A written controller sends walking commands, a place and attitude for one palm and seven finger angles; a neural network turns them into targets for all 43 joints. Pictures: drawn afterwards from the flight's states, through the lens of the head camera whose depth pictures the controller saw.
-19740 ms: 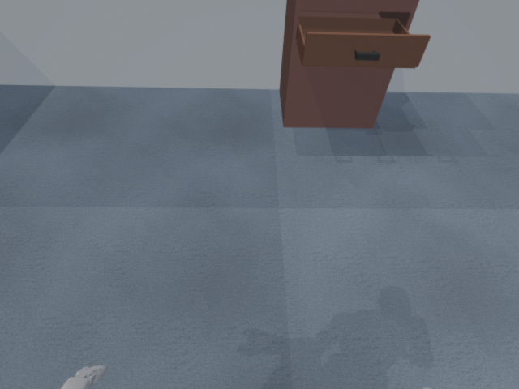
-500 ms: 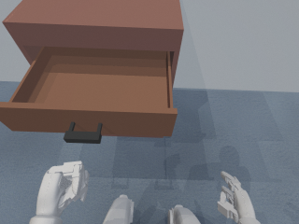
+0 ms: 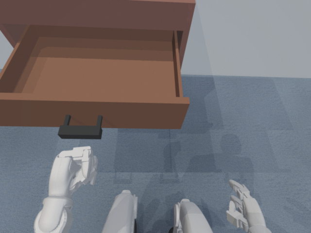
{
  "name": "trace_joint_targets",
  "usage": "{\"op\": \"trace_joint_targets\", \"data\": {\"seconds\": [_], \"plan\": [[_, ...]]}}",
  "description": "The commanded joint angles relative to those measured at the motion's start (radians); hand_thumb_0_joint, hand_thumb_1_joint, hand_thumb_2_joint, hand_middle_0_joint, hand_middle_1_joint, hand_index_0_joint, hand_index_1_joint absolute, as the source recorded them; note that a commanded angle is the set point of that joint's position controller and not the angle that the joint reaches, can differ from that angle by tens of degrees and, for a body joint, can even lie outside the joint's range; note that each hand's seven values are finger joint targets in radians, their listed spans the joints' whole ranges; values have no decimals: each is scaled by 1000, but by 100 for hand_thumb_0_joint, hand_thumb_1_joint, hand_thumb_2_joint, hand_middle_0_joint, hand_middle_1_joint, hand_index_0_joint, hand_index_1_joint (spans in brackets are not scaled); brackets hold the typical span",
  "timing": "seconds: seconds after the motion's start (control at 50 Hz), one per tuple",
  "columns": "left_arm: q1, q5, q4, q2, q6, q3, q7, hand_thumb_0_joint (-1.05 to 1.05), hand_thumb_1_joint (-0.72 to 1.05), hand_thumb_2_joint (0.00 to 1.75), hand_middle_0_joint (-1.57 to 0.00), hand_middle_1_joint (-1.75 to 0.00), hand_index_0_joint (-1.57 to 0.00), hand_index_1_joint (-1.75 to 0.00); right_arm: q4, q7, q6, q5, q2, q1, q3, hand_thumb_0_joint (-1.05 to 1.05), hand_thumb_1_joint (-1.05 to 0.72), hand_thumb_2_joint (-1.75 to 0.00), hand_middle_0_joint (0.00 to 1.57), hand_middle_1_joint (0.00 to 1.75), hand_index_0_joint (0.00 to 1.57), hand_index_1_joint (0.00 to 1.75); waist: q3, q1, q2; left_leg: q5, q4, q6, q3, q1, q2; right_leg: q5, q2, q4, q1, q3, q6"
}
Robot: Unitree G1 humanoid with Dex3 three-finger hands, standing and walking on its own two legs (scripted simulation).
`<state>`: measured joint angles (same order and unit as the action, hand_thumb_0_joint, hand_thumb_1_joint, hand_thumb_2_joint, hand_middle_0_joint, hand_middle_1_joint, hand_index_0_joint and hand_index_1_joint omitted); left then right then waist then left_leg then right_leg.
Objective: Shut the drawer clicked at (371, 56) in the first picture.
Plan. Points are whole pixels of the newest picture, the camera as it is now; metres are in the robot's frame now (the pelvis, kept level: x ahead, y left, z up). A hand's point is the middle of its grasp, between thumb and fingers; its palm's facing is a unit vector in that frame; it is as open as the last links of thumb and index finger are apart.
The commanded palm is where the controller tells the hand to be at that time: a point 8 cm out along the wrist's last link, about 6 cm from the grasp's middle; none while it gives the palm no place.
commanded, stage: bring the fist close to the handle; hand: left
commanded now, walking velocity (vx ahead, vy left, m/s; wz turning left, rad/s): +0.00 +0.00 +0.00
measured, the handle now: (82, 125) +0.38 +0.22 +0.01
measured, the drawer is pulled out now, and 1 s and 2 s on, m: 0.28 0.28 0.15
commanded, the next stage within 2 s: push the drawer shut in 0.60 s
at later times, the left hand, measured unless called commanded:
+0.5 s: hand (95, 162) +0.28 +0.16 +0.01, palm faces +0.01 -1.00 -0.03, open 3.3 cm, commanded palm +0.27 +0.21 +0.01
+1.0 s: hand (97, 155) +0.30 +0.16 +0.00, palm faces +0.01 -1.00 -0.04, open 3.3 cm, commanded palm +0.30 +0.21 +0.01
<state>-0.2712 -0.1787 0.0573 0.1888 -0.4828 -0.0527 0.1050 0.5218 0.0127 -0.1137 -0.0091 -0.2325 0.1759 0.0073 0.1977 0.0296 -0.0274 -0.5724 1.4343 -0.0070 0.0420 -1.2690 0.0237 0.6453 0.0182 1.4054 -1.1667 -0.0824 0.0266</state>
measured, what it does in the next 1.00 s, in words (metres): stands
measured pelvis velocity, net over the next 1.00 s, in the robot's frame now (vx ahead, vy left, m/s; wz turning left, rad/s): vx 0.00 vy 0.00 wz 0.00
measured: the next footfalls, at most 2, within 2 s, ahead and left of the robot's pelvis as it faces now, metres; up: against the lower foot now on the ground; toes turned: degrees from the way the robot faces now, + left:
none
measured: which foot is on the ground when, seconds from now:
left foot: down 0.00-1.00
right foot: down 0.00-1.00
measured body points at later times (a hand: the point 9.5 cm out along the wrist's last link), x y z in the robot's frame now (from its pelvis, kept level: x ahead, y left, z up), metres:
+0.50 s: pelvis +0.00 +0.01 -0.01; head +0.11 +0.03 +0.43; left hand +0.27 +0.21 +0.01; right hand +0.18 -0.22 -0.11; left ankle +0.05 +0.11 -0.59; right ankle +0.01 -0.11 -0.59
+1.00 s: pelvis +0.00 +0.00 -0.01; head +0.12 +0.02 +0.42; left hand +0.29 +0.22 +0.00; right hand +0.18 -0.24 -0.11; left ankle +0.05 +0.11 -0.59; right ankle +0.01 -0.11 -0.59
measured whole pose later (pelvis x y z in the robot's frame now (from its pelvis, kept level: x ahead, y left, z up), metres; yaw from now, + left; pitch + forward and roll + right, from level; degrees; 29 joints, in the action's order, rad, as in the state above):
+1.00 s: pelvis +0.00 +0.00 -0.01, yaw +0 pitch +25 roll -4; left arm -0.06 -0.17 0.23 0.21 -0.48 -0.08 0.09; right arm 0.54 0.01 -0.03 -0.01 -0.23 0.15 0.02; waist 0.20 0.03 -0.02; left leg -0.58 1.47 -0.01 0.05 -1.34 0.02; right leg 0.65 0.02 1.45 -1.24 -0.08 0.03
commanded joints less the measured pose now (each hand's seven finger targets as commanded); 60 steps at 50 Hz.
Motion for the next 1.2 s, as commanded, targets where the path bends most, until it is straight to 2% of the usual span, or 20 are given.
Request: {"op": "trace_joint_targets", "data": {"seconds": [0.0, 0.12, 0.16, 0.18, 0.2, 0.24, 0.3, 0.36, 0.44, 0.52, 0.62, 0.68, 0.72, 0.74, 0.82, 0.86, 0.92, 1.04, 1.06, 1.18], "plan": [[70, 2, -176, 82, -72, -56, -28, 0, 90, 90, -140, -160, -140, -160, -143, -2, -30, -2, -140, -29, -56, 0, -90, -90, 20, 30, 20, 30, 330, 0, -28, 233, -180, -18, 22, 303, -11, -228, 6, -190, 87, 29, 9], [157, 23, -125, 45, -47, 7, -17, 0, 90, 90, -140, -160, -140, -160, -147, -8, -1, -1, -149, -32, -53, 0, -90, -90, 20, 30, 20, 30, 318, 20, -20, 186, -172, -17, 38, 285, -11, -187, 4, -172, 29, 19, 10], [216, 27, -113, 58, -53, -7, -25, 0, 90, 90, -140, -160, -140, -160, -137, -4, 6, -3, -152, -30, -52, 0, -90, -90, 20, 30, 20, 30, 332, 25, -20, 185, -159, -17, 44, 285, -10, -183, 6, -160, 4, 19, 10], [233, 29, -99, 78, -58, -32, -32, 0, 90, 90, -140, -160, -140, -160, -134, -2, 10, -4, -153, -27, -53, 0, -90, -90, 20, 30, 20, 30, 337, 21, -8, 178, -153, -16, 44, 278, -10, -177, 6, -155, -2, 20, 10], [257, 27, -138, 67, -68, -19, -35, 0, 90, 90, -140, -160, -140, -160, -138, -3, 9, -4, -150, -32, -53, 0, -90, -90, 20, 30, 20, 30, 363, 15, -37, 189, -155, -14, 46, 300, -10, -180, 5, -150, -3, 19, 11], [230, 28, -177, 92, -74, -39, -52, 0, 90, 90, -140, -160, -140, -160, -143, -4, 12, -6, -150, -31, -54, 0, -90, -90, 20, 30, 20, 30, 412, -8, -74, 241, -170, -6, 58, 362, -6, -199, 5, -140, -2, 14, 16], [175, 23, -204, 78, -64, -31, -62, 0, 90, 90, -140, -160, -140, -160, -154, -12, 26, -5, -144, -35, -53, 0, -90, -90, 20, 30, 20, 30, 443, -18, -79, 284, -180, -2, 53, 395, -6, -232, 3, -148, 32, 14, 16], [117, 30, -147, 63, -32, -20, -59, 0, 90, 90, -140, -160, -140, -160, -154, -16, 44, 1, -142, -30, -50, 0, -90, -90, 20, 30, 20, 30, 394, -6, -32, 283, -181, -7, 47, 356, -5, -246, 5, -160, 48, 12, 13], [187, 39, -74, 41, -5, 15, -47, 0, 90, 90, -140, -160, -140, -160, -151, -8, 58, 7, -146, -33, -45, 0, -90, -90, 20, 30, 20, 30, 283, 31, 21, 149, -182, -19, 46, 258, -11, -165, 8, -185, 24, 15, 8], [252, 21, -106, 89, -45, -43, -48, 0, 90, 90, -140, -160, -140, -160, -142, 4, 51, 4, -144, -30, -47, 0, -90, -90, 20, 30, 20, 30, 331, 17, 12, 156, -168, -20, 33, 262, -17, -168, 7, -189, 52, 26, 10], [238, 19, -146, 99, -98, -50, -51, 0, 90, 90, -140, -160, -140, -160, -130, 0, 40, -4, -137, -34, -46, 0, -90, -90, 20, 30, 20, 30, 387, -3, -81, 258, -164, -10, 32, 341, -12, -232, 6, -167, 46, 26, 16], [175, 21, -110, 76, -76, -27, -37, 0, 90, 90, -140, -160, -140, -160, -132, -9, 46, -3, -141, -33, -49, 0, -90, -90, 20, 30, 20, 30, 391, -2, -79, 282, -167, -9, 32, 348, -9, -254, 6, -165, 51, 23, 15], [210, 21, -84, 68, -52, -9, -26, 0, 90, 90, -140, -160, -140, -160, -129, -11, 54, 1, -146, -29, -48, 0, -90, -90, 20, 30, 20, 30, 357, 17, -50, 256, -164, -14, 29, 315, -11, -253, 5, -176, 59, 25, 11], [203, 20, -52, 86, -37, -31, -24, 0, 90, 90, -140, -160, -140, -160, -128, -8, 58, 2, -149, -26, -49, 0, -90, -90, 20, 30, 20, 30, 343, 19, -26, 244, -159, -19, 26, 287, -11, -250, 8, -181, 65, 29, 11], [329, 5, -51, 110, -33, -70, -23, 0, 90, 90, -140, -160, -140, -160, -120, 3, 62, 5, -151, -25, -49, 0, -90, -90, 20, 30, 20, 30, 351, 30, 16, 214, -139, -25, 15, 247, -16, -244, 8, -189, 91, 42, 4], [360, -3, -67, 136, -56, -107, -31, 0, 90, 90, -140, -160, -140, -160, -112, 7, 55, 2, -148, -22, -50, 0, -90, -90, 20, 30, 20, 30, 383, 16, -14, 236, -135, -23, 12, 266, -16, -256, 9, -184, 95, 47, 7], [379, -6, -64, 136, -80, -110, -32, 0, 90, 90, -140, -160, -140, -160, -105, 8, 49, -1, -144, -24, -49, 0, -90, -90, 20, 30, 20, 30, 405, 14, -22, 258, -130, -22, 6, 274, -16, -279, 8, -181, 114, 53, 6], [538, -5, -20, 167, -90, -120, -21, 0, 90, 90, -140, -160, -140, -160, -70, 16, 44, -1, -159, -22, -46, 0, -90, -90, 20, 30, 20, 30, 375, 45, -44, 206, -116, -24, 16, 258, -11, -216, 9, -179, 46, 51, 7], [559, 0, -19, 154, -90, -103, -18, 0, 90, 90, -140, -160, -140, -160, -69, 17, 42, -1, -160, -25, -45, 0, -90, -90, 20, 30, 20, 30, 388, 45, -74, 201, -117, -22, 15, 276, -12, -209, 7, -179, 30, 51, 7], [690, -9, 49, 161, -68, -101, -14, 0, 90, 90, -140, -160, -140, -160, -50, 32, 40, 5, -170, -20, -41, 0, -90, -90, 20, 30, 20, 30, 389, 65, -35, 117, -120, -26, 18, 246, -16, -139, 4, -196, 21, 56, 2]]}}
